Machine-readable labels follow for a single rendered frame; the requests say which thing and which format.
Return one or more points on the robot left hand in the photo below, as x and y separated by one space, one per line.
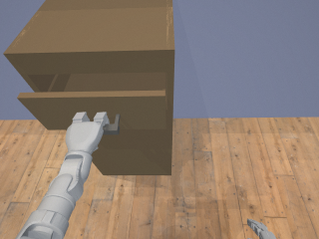
85 135

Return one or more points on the drawer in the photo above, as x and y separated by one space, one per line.
139 99

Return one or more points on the cabinet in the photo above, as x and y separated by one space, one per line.
66 37

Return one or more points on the handle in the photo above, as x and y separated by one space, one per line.
112 128

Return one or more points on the robot right hand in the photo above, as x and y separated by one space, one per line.
260 230

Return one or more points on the left robot forearm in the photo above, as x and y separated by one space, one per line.
51 219

